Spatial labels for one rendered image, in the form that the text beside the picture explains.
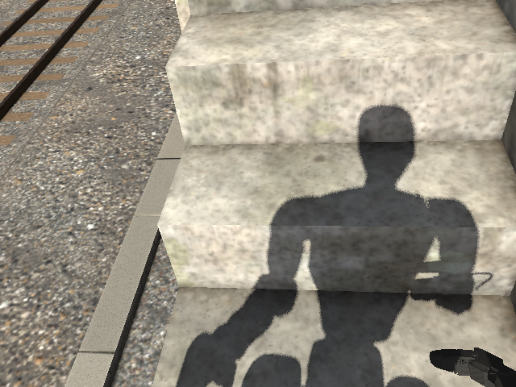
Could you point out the robot right hand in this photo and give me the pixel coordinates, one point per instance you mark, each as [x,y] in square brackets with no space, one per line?
[482,366]

